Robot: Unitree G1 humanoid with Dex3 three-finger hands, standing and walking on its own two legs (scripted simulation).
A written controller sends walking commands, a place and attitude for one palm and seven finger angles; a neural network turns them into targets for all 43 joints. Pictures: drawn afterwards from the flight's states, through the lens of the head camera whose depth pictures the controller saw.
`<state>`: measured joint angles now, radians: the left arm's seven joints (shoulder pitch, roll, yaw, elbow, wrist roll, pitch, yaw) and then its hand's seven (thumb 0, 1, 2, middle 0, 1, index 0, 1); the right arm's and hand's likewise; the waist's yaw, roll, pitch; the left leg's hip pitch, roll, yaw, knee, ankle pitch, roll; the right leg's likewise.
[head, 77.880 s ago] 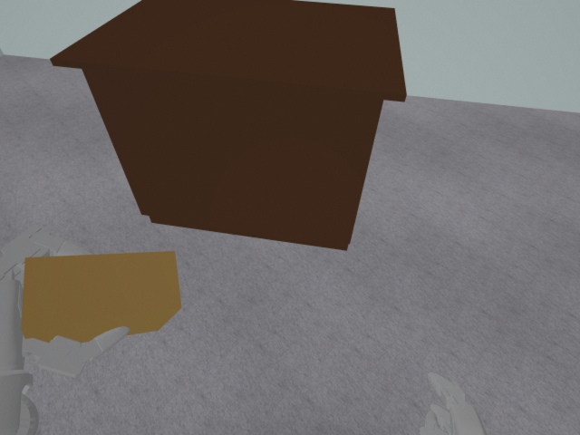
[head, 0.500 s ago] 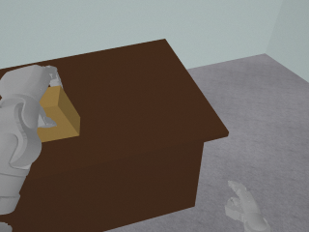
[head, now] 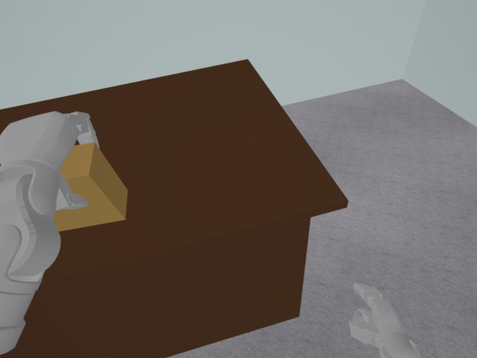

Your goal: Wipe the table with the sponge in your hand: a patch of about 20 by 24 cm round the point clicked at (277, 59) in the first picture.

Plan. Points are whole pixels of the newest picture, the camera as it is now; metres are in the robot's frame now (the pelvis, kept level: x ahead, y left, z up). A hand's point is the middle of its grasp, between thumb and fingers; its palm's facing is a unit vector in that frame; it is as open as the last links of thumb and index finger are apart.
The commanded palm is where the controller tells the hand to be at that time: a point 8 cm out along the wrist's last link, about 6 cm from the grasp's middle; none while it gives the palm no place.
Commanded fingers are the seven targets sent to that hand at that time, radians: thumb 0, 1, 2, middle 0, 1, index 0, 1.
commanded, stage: bring the sponge back beside the body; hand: left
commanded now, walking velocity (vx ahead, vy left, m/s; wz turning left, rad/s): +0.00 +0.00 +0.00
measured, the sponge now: (82, 197) +0.28 +0.31 +0.16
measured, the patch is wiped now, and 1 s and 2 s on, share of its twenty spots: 1.00 1.00 1.00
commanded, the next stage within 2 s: step back with the hand held close in 1.30 s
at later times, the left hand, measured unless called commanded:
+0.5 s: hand (60, 197) +0.24 +0.28 +0.21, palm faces +0.20 -0.05 -0.98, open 10.0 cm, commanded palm +0.18 +0.29 +0.28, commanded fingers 0.00 0.10 1.30 -1.20 -1.60 -1.20 -1.60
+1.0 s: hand (54, 229) +0.19 +0.27 +0.20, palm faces +0.25 -0.09 -0.96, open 10.0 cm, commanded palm +0.14 +0.27 +0.27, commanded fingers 0.00 0.10 1.30 -1.20 -1.60 -1.20 -1.60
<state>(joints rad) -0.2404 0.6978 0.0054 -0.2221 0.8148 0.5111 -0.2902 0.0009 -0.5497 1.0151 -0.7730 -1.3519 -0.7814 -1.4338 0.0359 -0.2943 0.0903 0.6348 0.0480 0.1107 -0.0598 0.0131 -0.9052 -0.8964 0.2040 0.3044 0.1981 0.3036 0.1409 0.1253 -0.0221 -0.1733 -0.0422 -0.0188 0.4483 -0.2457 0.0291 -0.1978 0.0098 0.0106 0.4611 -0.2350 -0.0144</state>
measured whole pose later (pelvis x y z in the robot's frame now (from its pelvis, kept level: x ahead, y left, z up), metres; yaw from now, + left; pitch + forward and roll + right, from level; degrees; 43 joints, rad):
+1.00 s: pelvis -0.01 -0.01 +0.00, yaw -1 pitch -6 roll +0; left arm 0.17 0.64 0.07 -0.54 0.75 0.52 -0.14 0.00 -0.55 1.02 -0.77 -1.35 -0.78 -1.43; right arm 0.01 -0.27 0.09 0.62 0.03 0.09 -0.07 0.01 -0.90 -0.90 0.20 0.30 0.20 0.30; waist 0.17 0.13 -0.01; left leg -0.11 -0.02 -0.01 0.46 -0.25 0.01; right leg -0.14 0.04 0.02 0.47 -0.23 -0.03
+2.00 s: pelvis -0.05 +0.00 -0.02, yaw -1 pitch +1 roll -1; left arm 0.42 0.45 0.44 -0.67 -0.06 -0.16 0.14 0.00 -0.57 1.03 -0.78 -1.37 -0.79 -1.44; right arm 0.21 -0.24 -0.01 0.60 0.01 0.04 -0.06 0.01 -0.91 -0.90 0.20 0.30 0.20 0.30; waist -0.04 0.02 -0.03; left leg -0.42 -0.02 -0.02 0.64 -0.25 0.03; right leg -0.41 0.04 0.01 0.58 -0.20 -0.01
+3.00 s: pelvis -0.26 +0.01 -0.01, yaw -4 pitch +1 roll +0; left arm 0.35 0.45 0.48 -0.63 -0.06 -0.14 0.15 -0.01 -0.58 1.03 -0.78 -1.38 -0.80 -1.44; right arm 0.21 -0.22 -0.01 0.59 0.02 -0.07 -0.06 0.01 -0.91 -0.90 0.20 0.30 0.20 0.30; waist -0.04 -0.06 -0.02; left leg -0.36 0.00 0.04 0.55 -0.21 0.02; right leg -0.36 0.02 0.04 0.71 -0.41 0.02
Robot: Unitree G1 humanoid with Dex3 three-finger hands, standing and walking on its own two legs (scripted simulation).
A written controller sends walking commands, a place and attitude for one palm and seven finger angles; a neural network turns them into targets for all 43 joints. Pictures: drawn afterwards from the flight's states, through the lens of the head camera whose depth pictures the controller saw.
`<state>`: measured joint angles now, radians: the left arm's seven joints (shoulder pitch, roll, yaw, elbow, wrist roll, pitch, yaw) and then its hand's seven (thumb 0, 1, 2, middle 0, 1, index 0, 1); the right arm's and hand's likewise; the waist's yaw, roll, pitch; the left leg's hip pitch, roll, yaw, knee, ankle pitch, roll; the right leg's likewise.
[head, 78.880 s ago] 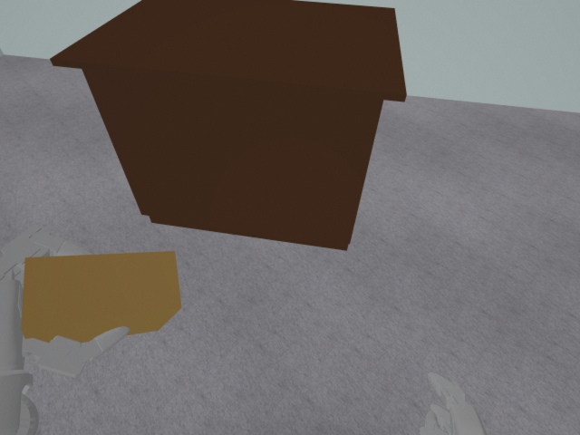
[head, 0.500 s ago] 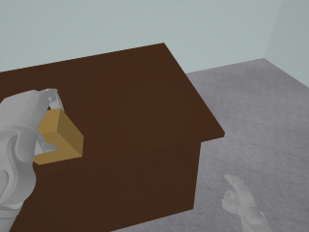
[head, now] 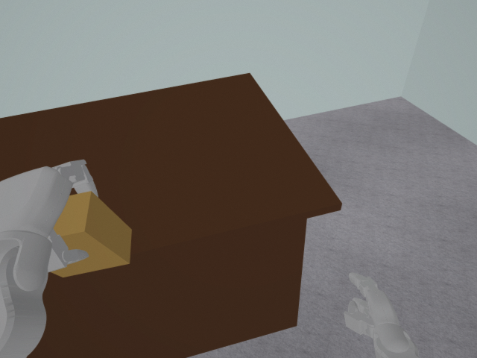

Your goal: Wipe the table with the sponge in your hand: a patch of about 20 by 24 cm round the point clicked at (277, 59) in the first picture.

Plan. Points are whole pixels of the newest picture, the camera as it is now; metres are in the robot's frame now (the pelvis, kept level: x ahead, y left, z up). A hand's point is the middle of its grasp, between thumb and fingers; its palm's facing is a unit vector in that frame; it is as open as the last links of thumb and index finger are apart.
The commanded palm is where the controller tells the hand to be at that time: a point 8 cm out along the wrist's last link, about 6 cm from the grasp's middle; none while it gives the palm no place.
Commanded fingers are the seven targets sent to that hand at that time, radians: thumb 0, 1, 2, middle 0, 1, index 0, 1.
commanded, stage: bring the sponge back beside the body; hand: left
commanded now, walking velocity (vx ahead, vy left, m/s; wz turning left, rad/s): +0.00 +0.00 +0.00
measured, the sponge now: (84, 243) +0.21 +0.30 +0.13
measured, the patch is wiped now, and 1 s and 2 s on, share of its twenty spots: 1.00 1.00 1.00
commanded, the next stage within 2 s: step back with the hand held close in 0.30 s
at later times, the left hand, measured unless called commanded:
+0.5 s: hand (81, 214) +0.21 +0.27 +0.20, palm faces +0.36 -0.53 -0.77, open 10.0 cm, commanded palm +0.15 +0.28 +0.25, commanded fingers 0.00 0.10 1.30 -1.20 -1.60 -1.20 -1.60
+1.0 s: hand (75, 224) +0.18 +0.24 +0.22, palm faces +0.40 -0.81 -0.43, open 10.1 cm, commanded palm +0.12 +0.30 +0.25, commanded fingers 0.00 0.10 1.30 -1.20 -1.60 -1.20 -1.60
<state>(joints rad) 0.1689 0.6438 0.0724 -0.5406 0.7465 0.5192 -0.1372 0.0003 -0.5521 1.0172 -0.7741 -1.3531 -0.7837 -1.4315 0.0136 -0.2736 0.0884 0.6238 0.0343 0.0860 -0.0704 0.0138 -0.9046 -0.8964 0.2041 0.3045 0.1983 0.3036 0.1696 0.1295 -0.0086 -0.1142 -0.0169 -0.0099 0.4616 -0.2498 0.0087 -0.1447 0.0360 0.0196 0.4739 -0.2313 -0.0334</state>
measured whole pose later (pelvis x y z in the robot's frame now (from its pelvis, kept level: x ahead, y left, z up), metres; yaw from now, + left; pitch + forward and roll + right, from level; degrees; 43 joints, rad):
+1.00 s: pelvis -0.04 +0.02 -0.01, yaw +0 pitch +1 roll -1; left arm 0.42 0.45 0.44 -0.67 -0.06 -0.16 0.14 0.00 -0.57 1.03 -0.78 -1.37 -0.79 -1.44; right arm 0.21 -0.24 -0.01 0.60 0.01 0.04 -0.06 0.01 -0.91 -0.90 0.20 0.30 0.20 0.30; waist -0.04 0.02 -0.03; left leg -0.42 -0.02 -0.02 0.64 -0.25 0.03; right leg -0.41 0.04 0.01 0.58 -0.20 -0.01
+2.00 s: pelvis -0.25 +0.02 -0.01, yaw -3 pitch +1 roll +0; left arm 0.35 0.45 0.48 -0.63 -0.06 -0.14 0.15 -0.01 -0.58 1.03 -0.78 -1.38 -0.80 -1.44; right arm 0.21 -0.22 -0.01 0.59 0.02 -0.07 -0.06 0.01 -0.91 -0.90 0.20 0.30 0.20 0.30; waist -0.04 -0.06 -0.02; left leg -0.36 0.00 0.04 0.55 -0.21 0.02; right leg -0.36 0.02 0.04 0.71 -0.41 0.02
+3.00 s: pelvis -0.29 +0.05 +0.00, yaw -1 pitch +0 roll -2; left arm 0.34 0.40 0.43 -0.61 -0.05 -0.18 0.15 -0.01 -0.58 1.03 -0.78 -1.39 -0.80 -1.44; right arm 0.19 -0.20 0.02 0.60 0.00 -0.12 -0.05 0.01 -0.90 -0.90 0.20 0.30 0.20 0.30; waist 0.01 0.00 0.00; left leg -0.29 0.02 0.01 0.52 -0.22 0.01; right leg -0.21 0.03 -0.04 0.44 -0.22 -0.01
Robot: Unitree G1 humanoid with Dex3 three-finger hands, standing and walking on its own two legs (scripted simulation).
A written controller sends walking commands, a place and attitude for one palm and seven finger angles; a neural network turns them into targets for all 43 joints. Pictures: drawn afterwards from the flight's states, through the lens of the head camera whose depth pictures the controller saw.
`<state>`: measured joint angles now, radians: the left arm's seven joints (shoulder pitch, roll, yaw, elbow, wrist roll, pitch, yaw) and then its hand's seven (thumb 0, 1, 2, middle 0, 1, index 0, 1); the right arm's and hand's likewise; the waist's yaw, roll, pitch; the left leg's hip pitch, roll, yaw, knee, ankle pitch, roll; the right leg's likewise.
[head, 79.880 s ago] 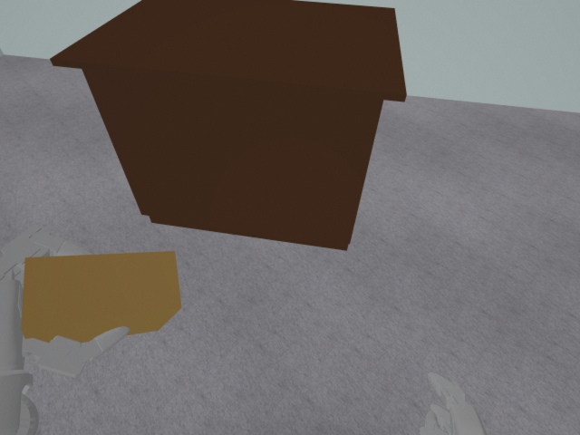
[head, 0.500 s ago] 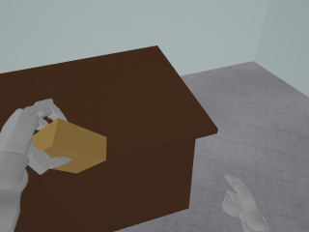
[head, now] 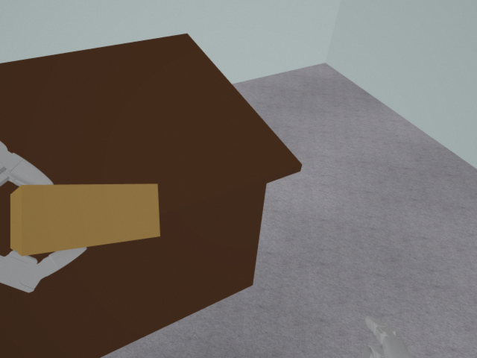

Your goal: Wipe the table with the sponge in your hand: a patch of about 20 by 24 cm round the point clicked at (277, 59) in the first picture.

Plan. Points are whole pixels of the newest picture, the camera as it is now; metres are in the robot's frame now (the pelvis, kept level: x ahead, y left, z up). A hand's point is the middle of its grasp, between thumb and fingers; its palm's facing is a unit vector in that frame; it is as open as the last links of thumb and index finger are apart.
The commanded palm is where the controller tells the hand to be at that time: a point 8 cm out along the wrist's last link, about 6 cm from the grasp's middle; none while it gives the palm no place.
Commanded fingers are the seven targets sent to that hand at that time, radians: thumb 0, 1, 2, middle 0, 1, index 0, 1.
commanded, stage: step back with the hand held close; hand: left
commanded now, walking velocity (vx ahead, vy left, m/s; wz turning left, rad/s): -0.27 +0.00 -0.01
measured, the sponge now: (105, 213) +0.25 +0.17 +0.19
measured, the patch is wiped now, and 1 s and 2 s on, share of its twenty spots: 1.00 1.00 1.00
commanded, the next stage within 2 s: stop stepping back and stand still in 0.68 s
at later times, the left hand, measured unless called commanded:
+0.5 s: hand out of the picture +0.11 +0.26 +0.25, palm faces +0.55 -0.77 -0.32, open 10.1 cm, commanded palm +0.06 +0.30 +0.27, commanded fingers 0.00 0.10 1.30 -1.20 -1.60 -1.20 -1.60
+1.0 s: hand out of the picture +0.03 +0.24 +0.24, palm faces +0.42 -0.83 -0.36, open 10.0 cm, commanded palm -0.03 +0.28 +0.27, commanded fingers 0.00 0.10 1.30 -1.20 -1.60 -1.20 -1.60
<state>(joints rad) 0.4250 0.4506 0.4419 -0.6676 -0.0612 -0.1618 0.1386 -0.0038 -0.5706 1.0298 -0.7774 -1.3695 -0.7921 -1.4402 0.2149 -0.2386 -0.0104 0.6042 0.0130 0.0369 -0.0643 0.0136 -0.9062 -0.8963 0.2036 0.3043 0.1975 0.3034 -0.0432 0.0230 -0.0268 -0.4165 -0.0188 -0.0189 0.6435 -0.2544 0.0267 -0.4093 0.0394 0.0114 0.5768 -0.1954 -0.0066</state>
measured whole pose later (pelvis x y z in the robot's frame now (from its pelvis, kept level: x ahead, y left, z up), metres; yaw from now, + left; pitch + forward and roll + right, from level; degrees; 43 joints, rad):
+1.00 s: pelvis -0.21 +0.01 +0.01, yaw -3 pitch +1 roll +0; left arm 0.35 0.45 0.48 -0.63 -0.06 -0.14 0.15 -0.01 -0.58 1.03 -0.78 -1.38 -0.80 -1.44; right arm 0.21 -0.22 -0.01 0.59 0.02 -0.07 -0.06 0.01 -0.91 -0.90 0.20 0.30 0.20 0.30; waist -0.04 -0.06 -0.02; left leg -0.36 0.00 0.04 0.55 -0.21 0.02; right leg -0.36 0.02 0.04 0.71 -0.41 0.02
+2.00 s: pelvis -0.24 +0.04 +0.01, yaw -1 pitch +0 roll -2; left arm 0.34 0.40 0.43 -0.61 -0.05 -0.18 0.15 -0.01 -0.58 1.03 -0.78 -1.39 -0.80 -1.44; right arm 0.19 -0.20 0.02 0.60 0.00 -0.12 -0.05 0.01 -0.90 -0.90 0.20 0.30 0.20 0.30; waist 0.01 0.00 0.00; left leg -0.29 0.02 0.01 0.52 -0.22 0.01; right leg -0.21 0.03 -0.04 0.44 -0.22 -0.01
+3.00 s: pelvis -0.25 +0.05 +0.02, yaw -1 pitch +0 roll -2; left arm 0.35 0.38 0.41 -0.56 -0.05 -0.18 0.15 0.00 -0.58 1.03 -0.78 -1.39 -0.81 -1.44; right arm 0.20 -0.21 0.02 0.62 0.00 -0.10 -0.05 0.01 -0.90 -0.90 0.21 0.30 0.20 0.30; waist 0.01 0.03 -0.03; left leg -0.29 0.02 0.01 0.49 -0.20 0.02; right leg -0.20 0.03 -0.03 0.39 -0.19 0.00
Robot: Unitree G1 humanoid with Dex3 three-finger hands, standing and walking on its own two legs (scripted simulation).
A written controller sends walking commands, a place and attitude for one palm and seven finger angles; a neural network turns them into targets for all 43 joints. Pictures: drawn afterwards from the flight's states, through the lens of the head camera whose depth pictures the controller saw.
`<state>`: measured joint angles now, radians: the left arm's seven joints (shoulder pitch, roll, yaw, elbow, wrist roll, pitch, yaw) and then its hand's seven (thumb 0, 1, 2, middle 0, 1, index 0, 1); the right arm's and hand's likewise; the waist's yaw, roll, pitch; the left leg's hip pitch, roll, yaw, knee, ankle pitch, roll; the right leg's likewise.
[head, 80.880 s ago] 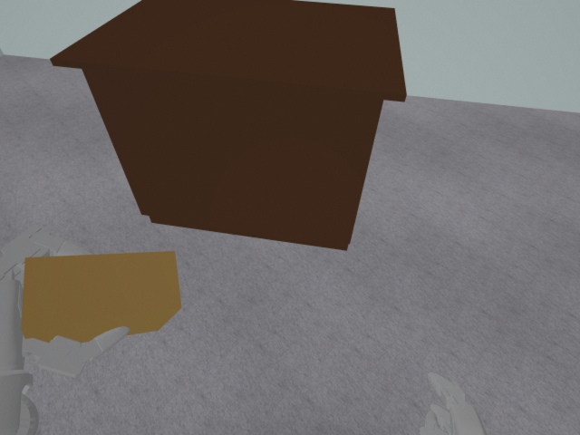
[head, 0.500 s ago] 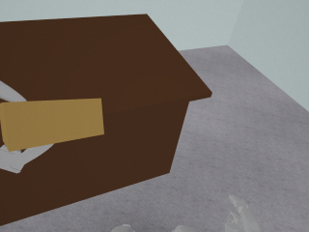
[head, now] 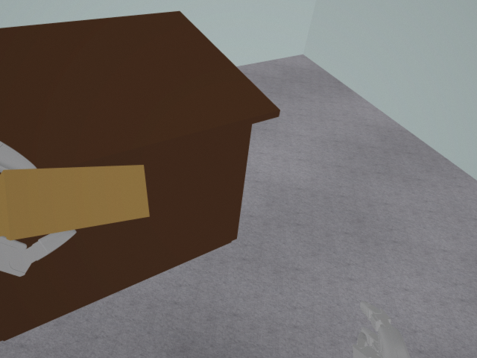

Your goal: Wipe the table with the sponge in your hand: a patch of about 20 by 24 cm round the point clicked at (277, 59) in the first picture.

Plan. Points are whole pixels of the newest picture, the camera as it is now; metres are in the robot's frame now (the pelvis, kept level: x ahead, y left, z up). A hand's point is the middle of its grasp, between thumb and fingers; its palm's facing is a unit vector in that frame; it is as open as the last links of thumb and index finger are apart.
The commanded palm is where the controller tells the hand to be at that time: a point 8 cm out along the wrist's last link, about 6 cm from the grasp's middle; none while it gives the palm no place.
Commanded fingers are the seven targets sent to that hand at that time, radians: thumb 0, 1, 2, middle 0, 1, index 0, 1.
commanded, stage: stop stepping back and stand still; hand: left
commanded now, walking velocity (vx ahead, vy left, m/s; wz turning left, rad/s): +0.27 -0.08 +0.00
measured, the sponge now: (93, 197) +0.27 +0.20 +0.19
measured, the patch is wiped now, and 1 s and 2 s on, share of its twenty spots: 1.00 1.00 1.00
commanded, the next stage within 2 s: stand and wait in 0.56 s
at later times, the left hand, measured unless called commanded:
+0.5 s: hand out of the picture +0.16 +0.24 +0.24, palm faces +0.52 -0.79 -0.33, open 10.0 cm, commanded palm +0.10 +0.28 +0.26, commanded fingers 0.00 0.10 1.30 -1.20 -1.60 -1.20 -1.60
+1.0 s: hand out of the picture +0.17 +0.28 +0.24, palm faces +0.50 -0.80 -0.34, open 10.0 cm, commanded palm +0.11 +0.31 +0.26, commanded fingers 0.00 0.10 1.30 -1.20 -1.60 -1.20 -1.60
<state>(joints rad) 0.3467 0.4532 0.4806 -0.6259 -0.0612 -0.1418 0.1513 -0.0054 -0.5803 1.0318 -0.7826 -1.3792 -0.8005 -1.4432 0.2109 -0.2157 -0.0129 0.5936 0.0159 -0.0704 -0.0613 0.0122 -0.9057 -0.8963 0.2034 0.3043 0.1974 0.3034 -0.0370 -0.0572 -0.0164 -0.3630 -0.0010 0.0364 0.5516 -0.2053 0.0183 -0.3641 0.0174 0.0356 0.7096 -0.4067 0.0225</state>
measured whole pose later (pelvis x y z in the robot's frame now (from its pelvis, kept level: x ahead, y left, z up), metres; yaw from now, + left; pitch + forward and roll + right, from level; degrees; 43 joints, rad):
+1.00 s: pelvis -0.04 +0.03 +0.01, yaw +2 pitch +0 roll -2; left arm 0.34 0.40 0.43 -0.61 -0.05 -0.18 0.15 -0.01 -0.58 1.03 -0.78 -1.39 -0.80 -1.44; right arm 0.19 -0.20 0.02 0.60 0.00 -0.12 -0.05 0.01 -0.90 -0.90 0.20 0.30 0.20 0.30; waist 0.01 0.00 0.00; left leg -0.29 0.02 0.01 0.52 -0.22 0.01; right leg -0.21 0.03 -0.04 0.44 -0.22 -0.01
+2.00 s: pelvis -0.04 +0.04 +0.01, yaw +2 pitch +0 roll -2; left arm 0.35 0.38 0.41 -0.56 -0.05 -0.18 0.15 0.00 -0.58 1.03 -0.78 -1.39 -0.81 -1.44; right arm 0.20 -0.21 0.02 0.62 0.00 -0.10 -0.05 0.01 -0.90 -0.90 0.21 0.30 0.20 0.30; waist 0.01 0.03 -0.03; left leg -0.29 0.02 0.01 0.49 -0.20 0.02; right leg -0.20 0.03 -0.03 0.39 -0.19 0.00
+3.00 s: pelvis -0.04 +0.04 +0.01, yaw +2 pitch +0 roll -2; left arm 0.34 0.38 0.41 -0.56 -0.05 -0.18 0.15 0.00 -0.58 1.02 -0.79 -1.40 -0.81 -1.45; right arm 0.20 -0.21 0.02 0.61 -0.01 -0.10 -0.04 0.01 -0.90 -0.90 0.21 0.30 0.20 0.30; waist 0.01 0.03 -0.02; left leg -0.29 0.01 0.01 0.50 -0.21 0.03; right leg -0.20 0.02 -0.04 0.40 -0.20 0.00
